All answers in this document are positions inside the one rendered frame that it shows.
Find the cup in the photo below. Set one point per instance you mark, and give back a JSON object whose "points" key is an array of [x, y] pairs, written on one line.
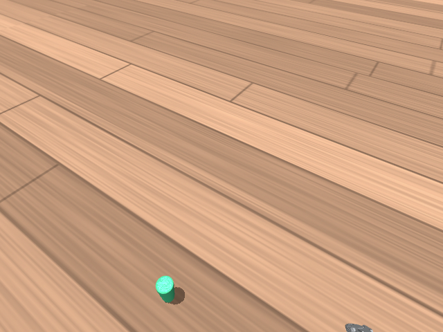
{"points": [[165, 288]]}

